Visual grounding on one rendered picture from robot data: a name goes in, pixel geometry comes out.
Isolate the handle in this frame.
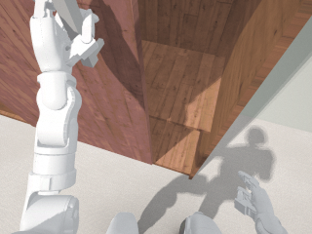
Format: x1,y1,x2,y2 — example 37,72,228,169
52,0,104,68

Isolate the left robot forearm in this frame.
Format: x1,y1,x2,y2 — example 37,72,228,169
19,71,82,231

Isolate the robot right thigh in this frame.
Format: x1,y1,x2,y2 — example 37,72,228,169
184,214,222,234

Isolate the robot left hand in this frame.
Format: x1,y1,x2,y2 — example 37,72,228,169
29,0,99,74

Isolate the right robot forearm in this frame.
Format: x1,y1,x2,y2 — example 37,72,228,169
254,213,289,234

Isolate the robot left thigh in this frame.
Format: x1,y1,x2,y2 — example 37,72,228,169
105,212,139,234

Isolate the left robot upper arm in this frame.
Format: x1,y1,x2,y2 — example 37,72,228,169
11,195,80,234

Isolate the robot thigh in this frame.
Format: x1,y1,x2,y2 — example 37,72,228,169
105,212,139,234
184,214,222,234

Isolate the robot right hand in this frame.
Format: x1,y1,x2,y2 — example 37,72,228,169
234,171,274,222

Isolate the wardrobe door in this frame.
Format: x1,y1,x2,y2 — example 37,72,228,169
0,0,153,165
0,101,18,115

